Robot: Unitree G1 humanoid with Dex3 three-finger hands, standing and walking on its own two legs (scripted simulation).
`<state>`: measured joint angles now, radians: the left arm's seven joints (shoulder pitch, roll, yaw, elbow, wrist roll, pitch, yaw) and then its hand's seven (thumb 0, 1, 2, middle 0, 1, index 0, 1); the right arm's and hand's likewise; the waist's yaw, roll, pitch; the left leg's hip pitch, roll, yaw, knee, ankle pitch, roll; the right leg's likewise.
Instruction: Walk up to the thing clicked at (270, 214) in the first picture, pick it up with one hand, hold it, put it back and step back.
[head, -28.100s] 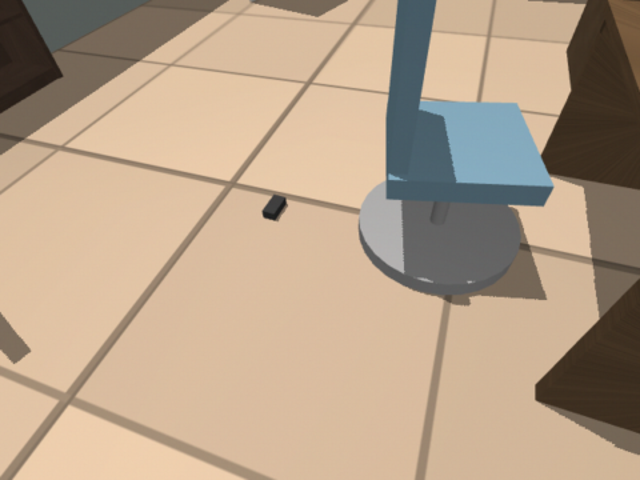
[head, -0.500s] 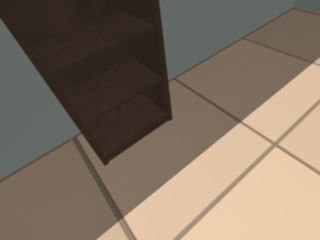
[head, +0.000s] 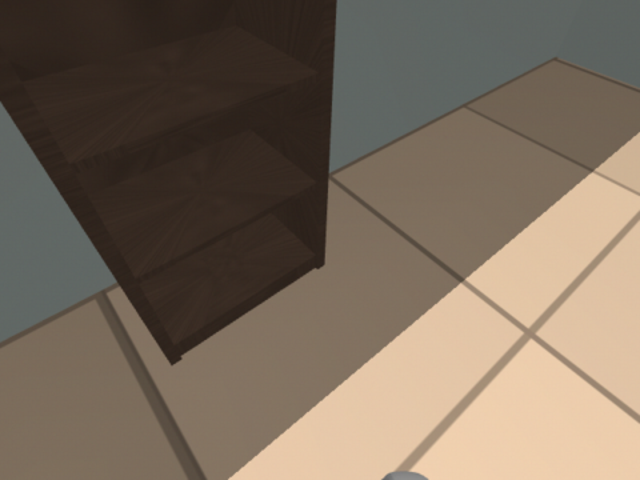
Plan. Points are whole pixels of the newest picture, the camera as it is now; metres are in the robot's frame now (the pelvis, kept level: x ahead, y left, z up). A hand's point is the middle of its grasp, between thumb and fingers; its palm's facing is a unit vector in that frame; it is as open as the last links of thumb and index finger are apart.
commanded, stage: walk up
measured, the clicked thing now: out of the picture -1.17 -0.66 -0.74
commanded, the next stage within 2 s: stand in 1.54 s
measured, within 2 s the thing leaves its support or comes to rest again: neither
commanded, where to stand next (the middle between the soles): +0.13 -0.02 m, yaw -3 degrees
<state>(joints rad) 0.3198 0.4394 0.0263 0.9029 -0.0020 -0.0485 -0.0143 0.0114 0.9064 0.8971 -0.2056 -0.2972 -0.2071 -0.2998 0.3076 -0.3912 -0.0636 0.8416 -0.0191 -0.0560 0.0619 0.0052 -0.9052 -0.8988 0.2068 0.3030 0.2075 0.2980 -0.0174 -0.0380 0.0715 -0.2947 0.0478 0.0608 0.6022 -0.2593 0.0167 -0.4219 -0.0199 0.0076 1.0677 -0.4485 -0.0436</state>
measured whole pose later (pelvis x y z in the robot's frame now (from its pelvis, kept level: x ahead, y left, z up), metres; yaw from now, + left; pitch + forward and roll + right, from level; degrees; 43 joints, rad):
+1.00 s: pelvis +0.07 +0.00 +0.01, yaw -1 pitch -2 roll +0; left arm 0.11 0.35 0.00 1.16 -0.01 0.00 -0.02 0.01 0.91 0.90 -0.20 -0.30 -0.21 -0.30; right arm 0.11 -0.37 0.00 1.12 -0.01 -0.01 0.01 0.01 -0.90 -0.90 0.21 0.30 0.21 0.30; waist 0.03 0.01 0.05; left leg -0.11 0.02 0.00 0.40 -0.26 -0.02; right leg -0.25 -0.03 -0.02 0.40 -0.12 0.00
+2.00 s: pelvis +0.08 -0.01 +0.02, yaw +0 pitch -2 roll +0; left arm 0.09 0.35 0.00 1.16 0.00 -0.01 -0.01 0.01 0.91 0.90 -0.21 -0.30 -0.21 -0.30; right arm 0.13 -0.35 0.00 1.15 -0.02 0.00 0.01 0.01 -0.91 -0.90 0.21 0.30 0.21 0.30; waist 0.00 0.02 0.04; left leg -0.06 0.03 -0.02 0.32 -0.23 -0.04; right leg -0.20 -0.02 -0.05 0.35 -0.11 -0.01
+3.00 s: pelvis +0.05 +0.06 +0.02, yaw -22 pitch -1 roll -3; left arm 0.20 0.41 0.06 0.93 0.01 0.06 -0.04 0.01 0.91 0.90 -0.21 -0.30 -0.21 -0.30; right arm 0.20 -0.34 -0.08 0.92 -0.03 0.04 0.02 0.01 -0.90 -0.90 0.21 0.30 0.21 0.30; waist -0.02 -0.02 0.08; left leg -0.18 0.02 0.06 0.39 -0.20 0.05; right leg -0.48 0.07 0.13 0.96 -0.29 0.02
